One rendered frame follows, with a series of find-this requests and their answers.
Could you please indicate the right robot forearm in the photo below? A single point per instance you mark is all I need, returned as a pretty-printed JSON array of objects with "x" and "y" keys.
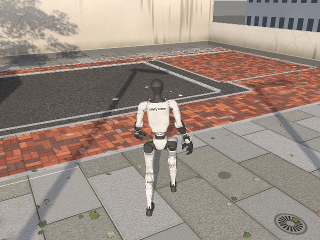
[{"x": 184, "y": 133}]

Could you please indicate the left robot foot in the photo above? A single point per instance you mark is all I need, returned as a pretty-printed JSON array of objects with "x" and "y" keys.
[{"x": 149, "y": 211}]

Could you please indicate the robot left hand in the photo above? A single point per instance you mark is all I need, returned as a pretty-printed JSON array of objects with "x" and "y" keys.
[{"x": 140, "y": 133}]

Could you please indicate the left robot forearm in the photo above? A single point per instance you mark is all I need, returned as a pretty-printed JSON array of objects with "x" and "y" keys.
[{"x": 136, "y": 129}]

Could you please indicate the robot right shin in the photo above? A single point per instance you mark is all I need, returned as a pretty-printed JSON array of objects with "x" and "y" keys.
[{"x": 173, "y": 171}]

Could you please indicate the robot right hand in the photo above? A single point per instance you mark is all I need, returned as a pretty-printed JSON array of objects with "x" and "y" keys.
[{"x": 190, "y": 147}]

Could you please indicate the robot right upper arm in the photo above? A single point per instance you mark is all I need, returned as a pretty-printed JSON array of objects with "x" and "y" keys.
[{"x": 176, "y": 113}]

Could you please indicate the robot left upper arm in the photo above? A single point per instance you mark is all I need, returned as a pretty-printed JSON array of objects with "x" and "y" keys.
[{"x": 140, "y": 114}]

